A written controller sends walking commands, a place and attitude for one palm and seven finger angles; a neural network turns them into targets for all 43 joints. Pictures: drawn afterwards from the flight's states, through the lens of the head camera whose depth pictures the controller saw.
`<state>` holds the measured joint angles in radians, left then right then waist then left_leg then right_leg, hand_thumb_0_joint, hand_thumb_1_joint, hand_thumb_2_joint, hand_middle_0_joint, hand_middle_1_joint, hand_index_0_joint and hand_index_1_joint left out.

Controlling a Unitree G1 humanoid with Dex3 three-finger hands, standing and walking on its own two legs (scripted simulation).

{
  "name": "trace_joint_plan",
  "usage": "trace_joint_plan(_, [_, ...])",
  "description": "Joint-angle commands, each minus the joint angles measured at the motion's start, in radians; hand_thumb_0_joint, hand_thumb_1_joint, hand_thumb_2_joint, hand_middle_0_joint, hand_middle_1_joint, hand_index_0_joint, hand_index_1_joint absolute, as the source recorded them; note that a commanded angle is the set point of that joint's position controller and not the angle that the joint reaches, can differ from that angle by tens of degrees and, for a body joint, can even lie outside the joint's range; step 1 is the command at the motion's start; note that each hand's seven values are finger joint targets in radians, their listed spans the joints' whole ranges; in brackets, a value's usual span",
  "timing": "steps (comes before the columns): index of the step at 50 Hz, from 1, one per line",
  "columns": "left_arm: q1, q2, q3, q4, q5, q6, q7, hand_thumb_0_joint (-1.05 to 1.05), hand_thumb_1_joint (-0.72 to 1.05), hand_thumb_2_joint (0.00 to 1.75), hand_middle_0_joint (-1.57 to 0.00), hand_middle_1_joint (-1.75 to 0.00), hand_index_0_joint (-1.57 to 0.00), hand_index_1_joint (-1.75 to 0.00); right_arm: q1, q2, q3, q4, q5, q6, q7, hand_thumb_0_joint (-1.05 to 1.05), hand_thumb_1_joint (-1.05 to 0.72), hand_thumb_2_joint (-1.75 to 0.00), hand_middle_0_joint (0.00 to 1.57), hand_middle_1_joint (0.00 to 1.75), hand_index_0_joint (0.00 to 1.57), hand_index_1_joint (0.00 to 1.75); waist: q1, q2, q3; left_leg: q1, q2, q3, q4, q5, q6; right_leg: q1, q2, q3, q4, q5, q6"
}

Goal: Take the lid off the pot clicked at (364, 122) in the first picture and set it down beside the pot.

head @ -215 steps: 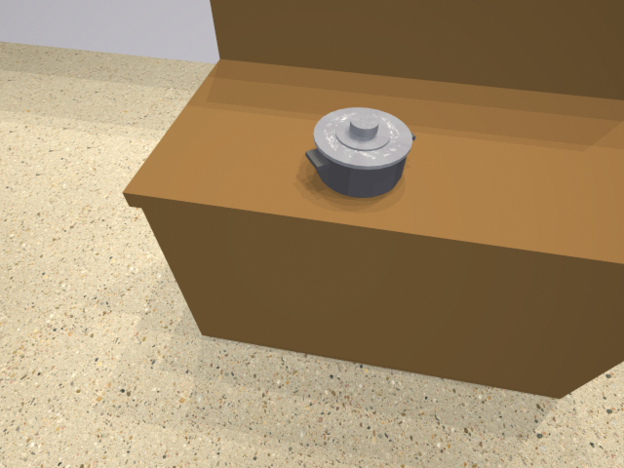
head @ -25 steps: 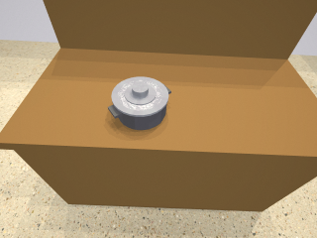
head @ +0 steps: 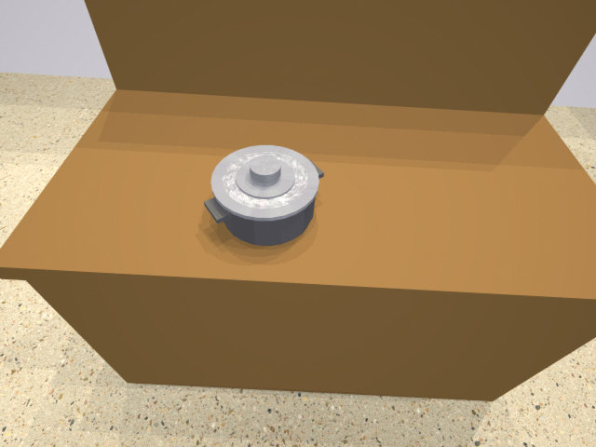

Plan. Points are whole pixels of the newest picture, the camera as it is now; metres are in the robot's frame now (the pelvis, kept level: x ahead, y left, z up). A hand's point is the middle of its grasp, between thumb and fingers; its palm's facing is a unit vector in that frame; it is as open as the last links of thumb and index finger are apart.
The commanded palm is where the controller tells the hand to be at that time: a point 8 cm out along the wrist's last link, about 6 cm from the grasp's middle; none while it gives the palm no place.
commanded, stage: look again from close up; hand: left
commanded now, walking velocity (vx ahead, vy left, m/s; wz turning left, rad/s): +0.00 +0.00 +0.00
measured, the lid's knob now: (265, 168) +0.54 +0.10 +0.06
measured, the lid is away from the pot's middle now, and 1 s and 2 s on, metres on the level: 0.00 0.00 0.00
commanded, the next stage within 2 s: lift the closed hand beside the body in 0.44 s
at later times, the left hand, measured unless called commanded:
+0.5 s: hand out of the picture -0.04 +0.15 -0.18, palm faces +0.04 -0.99 -0.15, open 7.3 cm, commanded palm none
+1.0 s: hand out of the picture +0.09 +0.18 -0.05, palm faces +0.19 -0.95 -0.23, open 3.9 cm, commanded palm +0.05 +0.24 -0.02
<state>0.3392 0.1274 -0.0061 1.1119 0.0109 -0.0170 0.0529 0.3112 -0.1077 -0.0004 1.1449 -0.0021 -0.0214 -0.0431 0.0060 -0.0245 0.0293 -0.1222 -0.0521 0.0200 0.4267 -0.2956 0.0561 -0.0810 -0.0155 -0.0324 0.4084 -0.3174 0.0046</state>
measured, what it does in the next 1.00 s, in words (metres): shifts its weight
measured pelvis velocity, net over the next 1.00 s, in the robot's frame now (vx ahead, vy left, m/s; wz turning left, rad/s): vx -0.05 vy -0.02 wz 0.01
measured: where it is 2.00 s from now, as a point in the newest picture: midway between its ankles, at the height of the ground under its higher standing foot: outside the picture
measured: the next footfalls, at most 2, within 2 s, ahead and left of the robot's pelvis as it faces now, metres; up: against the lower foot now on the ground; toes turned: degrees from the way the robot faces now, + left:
none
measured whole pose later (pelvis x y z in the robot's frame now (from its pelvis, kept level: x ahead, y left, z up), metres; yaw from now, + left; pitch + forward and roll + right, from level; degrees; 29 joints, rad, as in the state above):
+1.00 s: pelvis -0.05 -0.02 +0.00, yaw +1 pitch -1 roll -1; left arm 0.53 0.20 0.05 0.11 -0.02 -0.05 0.06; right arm 0.12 -0.23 -0.02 0.53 0.02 -0.13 -0.03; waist 0.04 -0.01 0.00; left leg -0.22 -0.02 0.00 0.49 -0.25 0.03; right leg -0.17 0.01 -0.05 0.46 -0.27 -0.02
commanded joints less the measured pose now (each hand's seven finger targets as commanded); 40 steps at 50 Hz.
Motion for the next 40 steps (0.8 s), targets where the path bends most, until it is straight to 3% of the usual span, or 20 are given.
trace_joint_plan(1, [0.1, 0.073, 0.017, -0.009, -0.003, -0.006, 0.001, 0.0, 0.9, 0.9, -0.2, -0.3, -0.2, -0.3, 0.079, -0.082, -0.011, -0.018, 0.002, -0.011, -0.009, 0.0, -0.9, -0.9, 0.2, 0.3, 0.2, 0.3, 0.006, 0.032, 0.062, -0.005, 0.145, -0.108, -0.049, 0.368, 0.005, -0.068, -0.099, 0.055, -0.044, 0.272, -0.046])
trace_joint_plan(5, [0.108, 0.076, 0.015, -0.007, -0.003, -0.007, 0.0, 0.0, 0.9, 0.9, -0.2, -0.3, -0.2, -0.3, 0.083, -0.072, -0.01, -0.017, 0.003, -0.01, -0.007, 0.0, -0.9, -0.9, 0.2, 0.3, 0.2, 0.3, 0.008, -0.001, 0.066, -0.021, 0.144, -0.109, -0.054, 0.327, 0.006, -0.061, -0.096, 0.054, -0.055, 0.261, -0.046])
trace_joint_plan(10, [0.116, 0.073, 0.015, -0.007, -0.003, -0.01, 0.0, 0.0, 0.9, 0.9, -0.2, -0.3, -0.2, -0.3, 0.082, -0.072, -0.011, -0.015, 0.003, -0.012, -0.007, 0.0, -0.9, -0.9, 0.2, 0.3, 0.2, 0.3, 0.009, -0.004, 0.05, -0.01, 0.144, -0.108, -0.047, 0.343, 0.005, -0.055, -0.099, 0.055, -0.052, 0.287, -0.046])
trace_joint_plan(13, [0.113, 0.069, 0.015, -0.006, -0.002, -0.01, 0.001, 0.0, 0.9, 0.9, -0.2, -0.3, -0.2, -0.3, 0.089, -0.071, -0.011, -0.011, 0.003, -0.012, -0.008, 0.0, -0.9, -0.9, 0.2, 0.3, 0.2, 0.3, 0.004, 0.028, 0.054, -0.008, 0.142, -0.104, -0.049, 0.35, 0.003, -0.062, -0.102, 0.058, -0.049, 0.286, -0.047])
trace_joint_plan(15, [0.12, 0.073, 0.014, -0.004, -0.003, -0.01, 0.0, 0.0, 0.9, 0.9, -0.2, -0.3, -0.2, -0.3, 0.086, -0.069, -0.01, -0.011, 0.004, -0.012, -0.008, 0.0, -0.9, -0.9, 0.2, 0.3, 0.2, 0.3, 0.009, 0.006, 0.053, -0.012, 0.145, -0.106, -0.048, 0.345, 0.004, -0.058, -0.099, 0.055, -0.052, 0.288, -0.047])
trace_joint_plan(18, [0.116, 0.066, 0.014, -0.003, -0.002, -0.009, 0.002, 0.0, 0.9, 0.9, -0.2, -0.3, -0.2, -0.3, 0.092, -0.069, -0.01, -0.009, 0.004, -0.012, -0.009, 0.0, -0.9, -0.9, 0.2, 0.3, 0.2, 0.3, 0.004, 0.03, 0.064, -0.015, 0.143, -0.106, -0.05, 0.35, 0.003, -0.066, -0.101, 0.056, -0.048, 0.28, -0.047])
trace_joint_plan(20, [0.125, 0.071, 0.013, -0.003, -0.003, -0.01, 0.0, 0.0, 0.9, 0.9, -0.2, -0.3, -0.2, -0.3, 0.087, -0.066, -0.01, -0.011, 0.004, -0.013, -0.008, 0.0, -0.9, -0.9, 0.2, 0.3, 0.2, 0.3, 0.01, 0.006, 0.058, -0.014, 0.144, -0.108, -0.048, 0.35, 0.005, -0.058, -0.098, 0.054, -0.053, 0.284, -0.046])
trace_joint_plan(26, [0.127, 0.064, 0.013, -0.003, -0.002, -0.01, 0.001, 0.0, 0.9, 0.9, -0.2, -0.3, -0.2, -0.3, 0.087, -0.071, -0.012, -0.011, 0.004, -0.012, -0.008, 0.0, -0.9, -0.9, 0.2, 0.3, 0.2, 0.3, 0.006, 0.016, 0.061, -0.016, 0.142, -0.104, -0.046, 0.335, 0.004, -0.062, -0.102, 0.057, -0.054, 0.285, -0.045])
trace_joint_plan(27, [0.118, 0.109, 0.01, 0.009, 0.021, -0.039, 0.031, 0.0, 0.9, 0.9, -0.2, -0.3, -0.2, -0.3, -0.019, -0.139, -0.006, -0.094, 0.006, -0.023, 0.006, 0.0, -0.9, -0.9, 0.2, 0.3, 0.2, 0.3, 0.016, 0.084, 0.082, -0.089, 0.132, -0.077, 0.133, 0.586, -0.037, -0.134, -0.119, 0.098, -0.015, 0.616, -0.021])
trace_joint_plan(28, [-0.537, 0.204, -0.083, -1.303, -0.118, -0.179, 0.026, 0.0, 0.9, 0.9, -0.24, -0.35, -0.24, -0.35, -0.018, -0.269, -0.018, -0.427, 0.074, -0.196, 0.016, 0.0, -0.9, -0.9, 0.2, 0.3, 0.2, 0.3, -0.013, 0.252, -0.351, 0.115, 0.076, -0.112, -0.015, 0.623, -0.088, -0.032, -0.044, 0.018, 0.065, 0.472, -0.04])
trace_joint_plan(29, [-0.215, 0.184, -0.048, -1.09, -0.051, -0.082, 0.067, 0.0, 0.9, 0.9, -0.29, -0.4, -0.29, -0.4, -0.103, -0.198, 0.0, -0.37, 0.086, -0.262, -0.022, 0.0, -0.9, -0.9, 0.2, 0.3, 0.2, 0.3, 0.011, 0.41, -0.343, 0.16, 0.125, -0.089, -0.007, 0.704, -0.107, -0.089, -0.027, 0.015, 0.069, 0.269, -0.068])
trace_joint_plan(30, [-0.171, 0.177, -0.045, -1.028, -0.068, -0.004, 0.104, 0.0, 0.9, 0.9, -0.33, -0.44, -0.33, -0.44, -0.109, -0.213, -0.016, -0.304, 0.096, -0.275, -0.019, 0.0, -0.9, -0.9, 0.2, 0.3, 0.2, 0.3, -0.003, 0.301, -0.283, 0.09, 0.113, -0.097, 0.015, 0.601, -0.107, -0.118, -0.02, -0.013, 0.066, 0.218, -0.048])
trace_joint_plan(31, [0.018, 0.083, -0.077, -0.984, -0.066, 0.055, 0.105, 0.0, 0.9, 0.9, -0.38, -0.49, -0.38, -0.49, -0.085, -0.197, -0.021, -0.325, 0.102, -0.282, -0.009, 0.0, -0.9, -0.9, 0.2, 0.3, 0.2, 0.3, -0.004, 0.228, -0.227, 0.089, 0.1, -0.11, -0.009, 0.566, -0.096, -0.108, -0.011, -0.03, 0.041, 0.232, -0.044])
trace_joint_plan(32, [-0.021, 0.015, -0.137, -0.994, -0.054, 0.067, 0.096, 0.0, 0.9, 0.9, -0.42, -0.54, -0.42, -0.54, -0.098, -0.208, -0.008, -0.357, 0.083, -0.29, -0.001, 0.0, -0.9, -0.9, 0.2, 0.3, 0.2, 0.3, -0.015, 0.106, -0.136, 0.05, 0.094, -0.107, -0.023, 0.514, -0.082, -0.102, -0.002, -0.056, 0.027, 0.254, -0.037])
trace_joint_plan(33, [0.039, -0.094, -0.235, -0.931, -0.043, 0.061, 0.075, 0.0, 0.9, 0.9, -0.46, -0.59, -0.46, -0.59, -0.097, -0.218, 0.002, -0.378, 0.072, -0.302, 0.007, 0.0, -0.9, -0.9, 0.2, 0.3, 0.2, 0.3, -0.032, 0.007, -0.075, 0.052, 0.085, -0.104, -0.02, 0.471, -0.057, -0.135, 0.011, -0.067, 0.014, 0.271, -0.031])
trace_joint_plan(35, [0.14, -0.141, -0.257, -0.746, -0.002, 0.051, 0.056, 0.0, 0.9, 0.9, -0.55, -0.68, -0.55, -0.68, -0.111, -0.241, -0.016, -0.415, 0.042, -0.288, 0.028, 0.0, -0.9, -0.9, 0.2, 0.3, 0.2, 0.3, -0.024, -0.144, -0.026, -0.015, 0.084, -0.107, 0.006, 0.468, -0.022, -0.186, 0.015, -0.076, 0.031, 0.292, -0.021])
trace_joint_plan(36, [0.177, -0.091, -0.193, -0.695, 0.015, 0.05, 0.05, 0.0, 0.9, 0.9, -0.6, -0.73, -0.6, -0.73, -0.086, -0.253, -0.04, -0.433, 0.028, -0.262, 0.04, 0.0, -0.9, -0.9, 0.2, 0.3, 0.2, 0.3, -0.002, -0.19, -0.034, -0.044, 0.085, -0.107, 0.016, 0.479, -0.025, -0.192, 0.022, -0.077, 0.048, 0.293, -0.02])
trace_joint_plan(38, [0.361, 0.075, 0.009, -0.773, 0.016, 0.029, 0.031, 0.0, 0.9, 0.9, -0.68, -0.83, -0.68, -0.83, -0.151, -0.25, -0.07, -0.5, 0.015, -0.213, 0.052, 0.0, -0.9, -0.9, 0.2, 0.3, 0.2, 0.3, 0.066, -0.211, -0.056, -0.082, 0.085, -0.079, -0.004, 0.428, -0.047, -0.143, 0.013, -0.07, 0.042, 0.266, -0.02])
trace_joint_plan(39, [0.408, 0.167, 0.112, -0.878, 0.005, 0.004, 0.025, 0.0, 0.9, 0.9, -0.73, -0.88, -0.73, -0.88, -0.184, -0.243, -0.074, -0.545, 0.012, -0.199, 0.052, 0.0, -0.9, -0.9, 0.2, 0.3, 0.2, 0.3, 0.088, -0.206, -0.087, -0.099, 0.075, -0.063, -0.016, 0.376, -0.055, -0.103, 0.007, -0.062, 0.037, 0.249, -0.022])
trace_joint_plan(40, [0.495, 0.257, 0.232, -0.913, -0.011, -0.014, 0.03, 0.0, 0.9, 0.9, -0.77, -0.92, -0.77, -0.92, -0.212, -0.229, -0.079, -0.572, 0.016, -0.182, 0.046, 0.0, -0.9, -0.9, 0.2, 0.3, 0.2, 0.3, 0.111, -0.153, -0.106, -0.109, 0.072, -0.048, -0.021, 0.356, -0.063, -0.055, -0.003, -0.055, 0.031, 0.254, -0.029])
